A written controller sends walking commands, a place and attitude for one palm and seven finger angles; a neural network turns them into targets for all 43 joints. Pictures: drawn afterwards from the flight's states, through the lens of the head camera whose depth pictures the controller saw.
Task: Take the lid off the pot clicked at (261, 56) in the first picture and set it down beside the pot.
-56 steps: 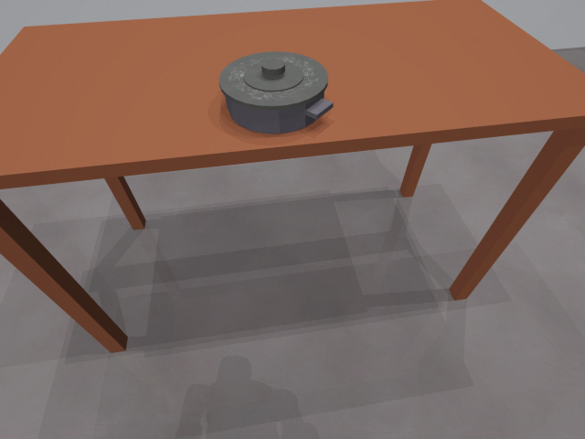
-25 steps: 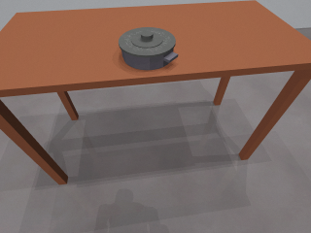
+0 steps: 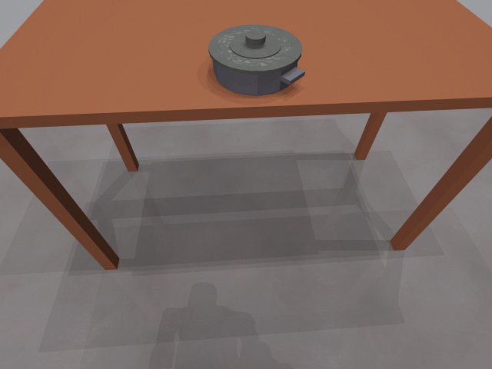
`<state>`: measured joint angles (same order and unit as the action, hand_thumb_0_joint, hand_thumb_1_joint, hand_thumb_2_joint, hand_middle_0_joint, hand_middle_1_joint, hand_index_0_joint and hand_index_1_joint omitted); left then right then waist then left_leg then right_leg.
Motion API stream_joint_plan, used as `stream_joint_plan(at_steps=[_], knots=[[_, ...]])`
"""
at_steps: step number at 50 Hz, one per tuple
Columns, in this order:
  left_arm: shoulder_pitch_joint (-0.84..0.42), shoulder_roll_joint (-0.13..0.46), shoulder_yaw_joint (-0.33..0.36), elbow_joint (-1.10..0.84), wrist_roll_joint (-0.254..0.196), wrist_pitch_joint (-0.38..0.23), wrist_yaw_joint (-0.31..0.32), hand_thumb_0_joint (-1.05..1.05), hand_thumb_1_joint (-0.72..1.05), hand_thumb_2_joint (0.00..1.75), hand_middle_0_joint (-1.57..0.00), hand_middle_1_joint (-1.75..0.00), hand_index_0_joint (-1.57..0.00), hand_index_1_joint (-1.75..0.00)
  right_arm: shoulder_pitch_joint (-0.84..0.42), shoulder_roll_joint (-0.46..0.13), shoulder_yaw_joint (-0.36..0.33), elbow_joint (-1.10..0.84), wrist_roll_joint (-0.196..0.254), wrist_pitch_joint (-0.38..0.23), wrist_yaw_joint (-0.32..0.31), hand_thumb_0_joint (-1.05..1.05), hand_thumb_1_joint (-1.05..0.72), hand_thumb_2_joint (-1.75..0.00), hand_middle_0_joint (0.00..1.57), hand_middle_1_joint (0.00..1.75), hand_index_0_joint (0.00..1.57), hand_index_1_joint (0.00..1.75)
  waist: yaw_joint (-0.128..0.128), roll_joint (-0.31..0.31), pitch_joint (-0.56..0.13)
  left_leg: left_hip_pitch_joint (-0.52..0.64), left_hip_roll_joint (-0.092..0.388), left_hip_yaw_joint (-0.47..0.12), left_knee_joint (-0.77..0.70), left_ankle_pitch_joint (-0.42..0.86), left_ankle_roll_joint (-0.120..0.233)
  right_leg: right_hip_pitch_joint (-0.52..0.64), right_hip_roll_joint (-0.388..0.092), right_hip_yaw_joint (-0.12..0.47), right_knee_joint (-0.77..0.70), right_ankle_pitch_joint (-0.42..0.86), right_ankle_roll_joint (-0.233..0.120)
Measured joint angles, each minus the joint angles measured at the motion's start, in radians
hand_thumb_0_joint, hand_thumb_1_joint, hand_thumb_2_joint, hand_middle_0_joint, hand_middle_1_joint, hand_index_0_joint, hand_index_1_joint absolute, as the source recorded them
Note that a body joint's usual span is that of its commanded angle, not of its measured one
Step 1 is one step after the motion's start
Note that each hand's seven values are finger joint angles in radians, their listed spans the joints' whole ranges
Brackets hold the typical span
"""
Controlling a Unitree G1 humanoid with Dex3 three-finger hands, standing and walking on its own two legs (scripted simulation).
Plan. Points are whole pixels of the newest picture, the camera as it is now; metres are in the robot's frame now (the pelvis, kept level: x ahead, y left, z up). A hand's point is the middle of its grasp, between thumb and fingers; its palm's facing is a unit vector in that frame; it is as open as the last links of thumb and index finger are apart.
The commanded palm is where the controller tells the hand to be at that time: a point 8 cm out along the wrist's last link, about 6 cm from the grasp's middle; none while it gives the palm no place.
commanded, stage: turn to face it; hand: left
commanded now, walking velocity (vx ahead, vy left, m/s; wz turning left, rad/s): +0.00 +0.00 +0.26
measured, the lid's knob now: (255, 37) +0.74 +0.03 +0.16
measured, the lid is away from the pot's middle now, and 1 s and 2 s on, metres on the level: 0.00 0.00 0.00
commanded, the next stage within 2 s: take the last steps up to it in 0.06 s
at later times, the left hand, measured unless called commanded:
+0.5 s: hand out of the picture -0.02 +0.16 -0.16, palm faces +0.16 -0.96 -0.23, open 7.3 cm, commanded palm none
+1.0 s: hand (197, 318) +0.23 +0.12 -0.16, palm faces +0.11 -0.96 -0.25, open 7.3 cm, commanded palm none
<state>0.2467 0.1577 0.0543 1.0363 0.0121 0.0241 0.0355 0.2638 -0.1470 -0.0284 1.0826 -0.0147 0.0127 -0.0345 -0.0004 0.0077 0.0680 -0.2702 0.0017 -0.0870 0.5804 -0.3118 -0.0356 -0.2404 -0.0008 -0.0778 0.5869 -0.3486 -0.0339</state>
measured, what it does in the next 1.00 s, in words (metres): walks ahead: left foot, then right foot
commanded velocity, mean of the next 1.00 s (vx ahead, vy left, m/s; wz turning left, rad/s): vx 0.22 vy -0.12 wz -0.01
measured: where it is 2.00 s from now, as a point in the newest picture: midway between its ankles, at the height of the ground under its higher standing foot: (287, 366)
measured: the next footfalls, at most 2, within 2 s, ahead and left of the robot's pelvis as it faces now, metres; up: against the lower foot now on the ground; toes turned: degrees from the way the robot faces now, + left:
left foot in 0.68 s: +0.18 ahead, +0.11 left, +0.00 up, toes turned +11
right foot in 1.00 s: +0.30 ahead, -0.22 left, +0.00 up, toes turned -3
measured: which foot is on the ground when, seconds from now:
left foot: down 0.00-0.34, up 0.36-0.66, down 0.68-1.00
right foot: down 0.00-0.68, up 0.70-0.98, down 1.00-1.00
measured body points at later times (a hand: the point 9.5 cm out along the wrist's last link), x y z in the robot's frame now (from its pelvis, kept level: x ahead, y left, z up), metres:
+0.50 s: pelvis +0.04 -0.03 +0.01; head +0.06 -0.03 +0.46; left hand -0.02 +0.21 -0.14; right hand +0.10 -0.26 -0.15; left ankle +0.02 +0.11 -0.67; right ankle -0.02 -0.09 -0.73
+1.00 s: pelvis +0.18 -0.10 -0.01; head +0.20 -0.11 +0.44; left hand +0.23 +0.17 -0.14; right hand +0.18 -0.34 -0.17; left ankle +0.14 +0.10 -0.73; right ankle +0.26 -0.22 -0.73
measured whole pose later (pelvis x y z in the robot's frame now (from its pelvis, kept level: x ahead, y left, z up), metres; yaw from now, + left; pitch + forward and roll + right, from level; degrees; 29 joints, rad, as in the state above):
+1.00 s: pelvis +0.18 -0.10 -0.01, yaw +4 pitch -1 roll +2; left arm 0.24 0.22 0.09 0.94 0.02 -0.01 -0.04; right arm 0.32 -0.18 -0.08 1.08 -0.04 -0.01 -0.02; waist -0.01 0.00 0.04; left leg -0.23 0.15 0.07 0.59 -0.36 -0.06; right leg -0.42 -0.10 -0.07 0.67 -0.29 0.00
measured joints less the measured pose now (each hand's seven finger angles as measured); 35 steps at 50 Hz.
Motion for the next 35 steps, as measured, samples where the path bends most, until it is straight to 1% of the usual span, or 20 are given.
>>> stream_joint_plan(at_steps=[5, 10, 13, 15, 17, 18, 20, 22, 24, 25, 27, 30, 32, 33, 34, 35], knots=[[-0.013, 0.016, 0.006, -0.031, 0.002, 0.005, -0.003, 0.00, 0.91, 0.90, -0.20, -0.30, -0.20, -0.30, -0.021, -0.015, -0.006, -0.035, -0.002, 0.006, 0.004, 0.00, -0.90, -0.90, 0.20, 0.30, 0.20, 0.30, 0.002, -0.003, 0.006, -0.028, -0.011, -0.015, 0.035, -0.007, 0.002, -0.018, -0.010, -0.015, 0.028, -0.010, 0.001], [-0.033, 0.035, 0.011, -0.051, 0.002, 0.016, -0.005, 0.00, 0.91, 0.90, -0.20, -0.30, -0.20, -0.30, -0.036, -0.025, -0.005, -0.065, -0.008, 0.003, 0.007, 0.00, -0.90, -0.90, 0.20, 0.30, 0.20, 0.30, 0.003, -0.012, 0.007, -0.039, -0.026, -0.024, 0.050, -0.008, 0.009, -0.030, -0.025, -0.024, 0.057, -0.023, 0.009], [-0.027, 0.054, 0.011, -0.053, 0.010, 0.010, -0.012, 0.00, 0.91, 0.90, -0.20, -0.30, -0.20, -0.30, -0.032, -0.018, 0.001, -0.071, -0.016, 0.000, 0.009, 0.00, -0.90, -0.90, 0.20, 0.30, 0.20, 0.30, 0.004, -0.019, -0.011, -0.031, -0.025, -0.031, 0.029, -0.003, 0.011, -0.031, -0.007, -0.006, 0.064, -0.068, 0.015], [-0.014, 0.063, 0.010, -0.052, 0.015, 0.003, -0.022, 0.00, 0.91, 0.90, -0.20, -0.30, -0.20, -0.30, -0.021, -0.013, 0.002, -0.072, -0.018, -0.002, 0.011, 0.00, -0.90, -0.90, 0.20, 0.30, 0.20, 0.30, 0.001, -0.020, -0.026, -0.021, -0.022, -0.042, 0.012, -0.002, 0.013, -0.021, 0.007, 0.000, 0.048, -0.061, 0.007], [0.007, 0.065, 0.008, -0.054, 0.018, -0.008, -0.032, 0.00, 0.91, 0.90, -0.20, -0.30, -0.20, -0.30, -0.005, -0.012, 0.001, -0.072, -0.019, -0.002, 0.011, 0.00, -0.90, -0.90, 0.20, 0.30, 0.20, 0.30, 0.001, -0.012, -0.040, -0.022, -0.013, -0.053, 0.023, -0.036, 0.026, -0.002, 0.020, -0.011, 0.018, -0.028, -0.016], [0.020, 0.065, 0.008, -0.055, 0.018, -0.016, -0.034, 0.00, 0.91, 0.90, -0.20, -0.30, -0.20, -0.30, 0.003, -0.012, 0.000, -0.069, -0.018, -0.001, 0.011, 0.00, -0.90, -0.90, 0.20, 0.30, 0.20, 0.30, 0.003, -0.011, -0.045, -0.036, -0.008, -0.045, 0.062, -0.074, 0.042, 0.007, 0.024, -0.020, 0.009, -0.022, -0.032], [0.052, 0.059, 0.009, -0.054, 0.015, -0.036, -0.032, 0.00, 0.91, 0.90, -0.20, -0.30, -0.20, -0.30, 0.009, -0.015, -0.004, -0.055, -0.017, 0.002, 0.014, 0.01, -0.90, -0.90, 0.20, 0.30, 0.20, 0.30, 0.013, -0.014, -0.048, -0.092, 0.005, 0.006, 0.227, -0.141, 0.058, 0.036, 0.026, -0.034, -0.020, -0.026, -0.051], [0.091, 0.045, 0.007, -0.039, 0.014, -0.049, -0.028, 0.00, 0.91, 0.90, -0.20, -0.30, -0.20, -0.30, 0.003, -0.023, -0.012, -0.047, -0.017, 0.001, 0.020, 0.01, -0.90, -0.90, 0.20, 0.30, 0.20, 0.30, 0.018, -0.015, -0.044, -0.151, 0.023, 0.057, 0.380, -0.147, 0.060, 0.075, 0.028, -0.039, -0.065, -0.020, -0.059], [0.130, 0.029, 0.002, -0.014, 0.015, -0.054, -0.026, 0.00, 0.91, 0.90, -0.20, -0.30, -0.20, -0.30, -0.011, -0.031, -0.021, -0.047, -0.015, -0.002, 0.025, 0.01, -0.90, -0.90, 0.20, 0.30, 0.20, 0.30, 0.018, -0.014, -0.037, -0.194, 0.043, 0.100, 0.442, -0.122, 0.054, 0.112, 0.028, -0.043, -0.109, -0.011, -0.059], [0.148, 0.021, 0.000, -0.002, 0.016, -0.055, -0.025, 0.00, 0.91, 0.90, -0.20, -0.30, -0.20, -0.30, -0.021, -0.033, -0.025, -0.048, -0.014, -0.003, 0.026, 0.01, -0.90, -0.90, 0.20, 0.30, 0.20, 0.30, 0.018, -0.015, -0.033, -0.208, 0.051, 0.118, 0.441, -0.107, 0.051, 0.128, 0.028, -0.044, -0.128, -0.008, -0.059], [0.180, 0.007, -0.005, 0.022, 0.017, -0.053, -0.024, 0.00, 0.91, 0.90, -0.20, -0.30, -0.20, -0.30, -0.045, -0.032, -0.029, -0.053, -0.012, -0.006, 0.028, 0.01, -0.90, -0.90, 0.20, 0.30, 0.20, 0.30, 0.021, -0.021, -0.022, -0.222, 0.064, 0.149, 0.391, -0.077, 0.048, 0.156, 0.028, -0.042, -0.157, -0.008, -0.057], [0.217, -0.010, -0.012, 0.053, 0.015, -0.049, -0.025, 0.00, 0.91, 0.90, -0.20, -0.30, -0.20, -0.30, -0.086, -0.023, -0.027, -0.060, -0.009, -0.017, 0.029, 0.01, -0.91, -0.90, 0.20, 0.30, 0.20, 0.30, 0.034, -0.032, 0.000, -0.205, 0.069, 0.183, 0.247, -0.035, 0.053, 0.189, 0.033, -0.036, -0.174, -0.023, -0.053], [0.238, -0.017, -0.014, 0.072, 0.011, -0.045, -0.030, 0.00, 0.91, 0.90, -0.20, -0.30, -0.20, -0.30, -0.107, -0.012, -0.022, -0.065, -0.009, -0.034, 0.026, 0.01, -0.91, -0.90, 0.20, 0.30, 0.20, 0.30, 0.038, -0.043, 0.011, -0.158, 0.056, 0.208, 0.124, 0.016, 0.062, 0.201, 0.033, -0.030, -0.144, -0.057, -0.049], [0.253, -0.022, -0.014, 0.078, 0.009, -0.042, -0.033, 0.00, 0.91, 0.90, -0.20, -0.30, -0.20, -0.30, -0.113, -0.009, -0.018, -0.069, -0.010, -0.048, 0.023, 0.01, -0.90, -0.90, 0.20, 0.30, 0.20, 0.30, 0.039, -0.046, 0.013, -0.120, 0.052, 0.220, 0.055, 0.051, 0.072, 0.190, 0.034, -0.023, -0.091, -0.087, -0.049], [0.268, -0.031, -0.015, 0.084, 0.006, -0.040, -0.037, 0.00, 0.91, 0.90, -0.20, -0.30, -0.20, -0.30, -0.116, -0.010, -0.015, -0.075, -0.015, -0.065, 0.019, 0.01, -0.90, -0.90, 0.20, 0.30, 0.20, 0.30, 0.038, -0.035, 0.010, -0.091, 0.062, 0.210, 0.012, 0.084, 0.085, 0.149, 0.043, -0.019, 0.014, -0.115, -0.046], [0.264, -0.030, -0.016, 0.092, 0.005, -0.032, -0.041, 0.00, 0.91, 0.90, -0.21, -0.30, -0.20, -0.30, -0.120, -0.001, -0.015, -0.077, -0.017, -0.077, 0.012, 0.01, -0.90, -0.90, 0.20, 0.30, 0.20, 0.30, 0.031, -0.047, 0.017, -0.088, 0.064, 0.216, 0.038, 0.078, 0.073, 0.094, 0.038, -0.003, 0.165, -0.135, -0.042]])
